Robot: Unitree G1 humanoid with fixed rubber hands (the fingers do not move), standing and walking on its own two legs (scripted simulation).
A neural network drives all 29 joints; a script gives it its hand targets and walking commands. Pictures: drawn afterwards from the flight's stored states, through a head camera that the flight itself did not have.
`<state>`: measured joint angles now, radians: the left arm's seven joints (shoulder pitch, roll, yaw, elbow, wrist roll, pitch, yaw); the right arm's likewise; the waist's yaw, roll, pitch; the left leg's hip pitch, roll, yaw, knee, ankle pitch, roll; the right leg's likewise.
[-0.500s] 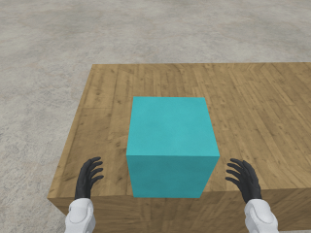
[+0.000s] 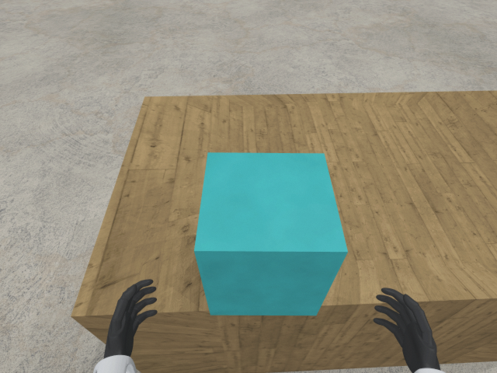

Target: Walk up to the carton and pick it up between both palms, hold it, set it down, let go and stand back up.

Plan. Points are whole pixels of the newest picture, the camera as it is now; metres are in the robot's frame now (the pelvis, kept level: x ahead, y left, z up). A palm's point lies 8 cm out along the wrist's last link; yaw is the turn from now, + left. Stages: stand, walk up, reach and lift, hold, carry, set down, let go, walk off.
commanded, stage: set down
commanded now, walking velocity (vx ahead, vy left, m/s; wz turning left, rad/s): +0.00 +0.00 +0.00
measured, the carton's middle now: (264, 238) +0.38 +0.00 -0.02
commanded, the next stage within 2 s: let go in 1.42 s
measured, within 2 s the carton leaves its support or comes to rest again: neither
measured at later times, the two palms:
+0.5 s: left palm (117, 344) +0.19 +0.23 -0.04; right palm (415, 353) +0.19 -0.23 -0.04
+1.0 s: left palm (112, 359) +0.17 +0.24 -0.06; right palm (411, 362) +0.18 -0.22 -0.05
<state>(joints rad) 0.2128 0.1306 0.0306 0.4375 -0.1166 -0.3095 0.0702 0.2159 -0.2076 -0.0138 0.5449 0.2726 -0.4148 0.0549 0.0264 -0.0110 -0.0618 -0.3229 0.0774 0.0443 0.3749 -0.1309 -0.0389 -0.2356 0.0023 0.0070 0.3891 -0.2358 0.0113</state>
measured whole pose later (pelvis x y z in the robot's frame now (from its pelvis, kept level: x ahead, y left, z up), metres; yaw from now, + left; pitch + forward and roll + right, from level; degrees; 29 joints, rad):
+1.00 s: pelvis +0.01 +0.00 +0.00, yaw +0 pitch +5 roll +0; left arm 0.25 0.22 0.03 0.44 -0.11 -0.09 0.00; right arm 0.24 -0.21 -0.01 0.55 0.12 -0.30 0.02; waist 0.03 -0.02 -0.02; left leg -0.30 0.08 0.04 0.34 -0.13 -0.04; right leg -0.20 0.00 0.01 0.33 -0.22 0.01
